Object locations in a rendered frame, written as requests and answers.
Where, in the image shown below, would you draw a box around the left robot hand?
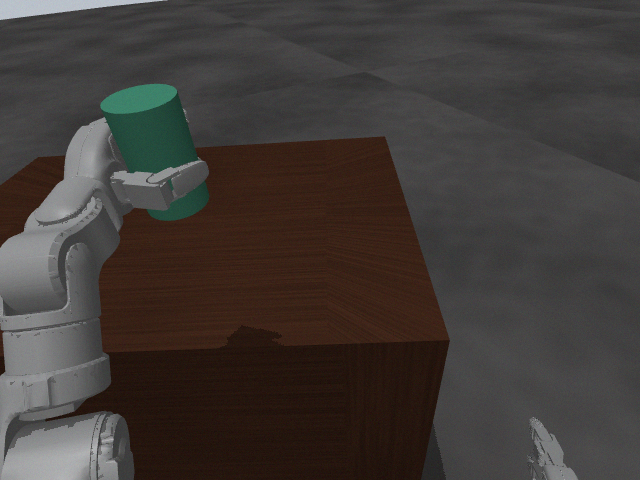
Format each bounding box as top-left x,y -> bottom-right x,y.
64,109 -> 209,216

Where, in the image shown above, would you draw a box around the right robot hand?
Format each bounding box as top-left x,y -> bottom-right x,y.
527,417 -> 578,480

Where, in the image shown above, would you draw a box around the can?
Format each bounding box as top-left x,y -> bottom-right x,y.
100,84 -> 209,221

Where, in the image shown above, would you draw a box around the left robot arm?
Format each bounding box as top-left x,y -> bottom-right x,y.
0,177 -> 135,480

